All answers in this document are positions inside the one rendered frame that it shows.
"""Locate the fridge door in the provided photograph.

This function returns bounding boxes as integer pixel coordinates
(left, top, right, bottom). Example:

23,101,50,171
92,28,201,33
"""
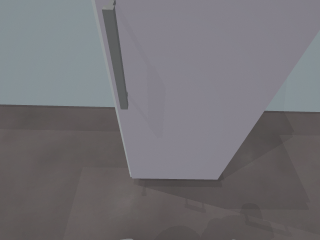
95,0,320,180

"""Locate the handle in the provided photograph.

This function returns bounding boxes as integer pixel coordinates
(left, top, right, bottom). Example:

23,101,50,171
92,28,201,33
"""
102,0,129,110

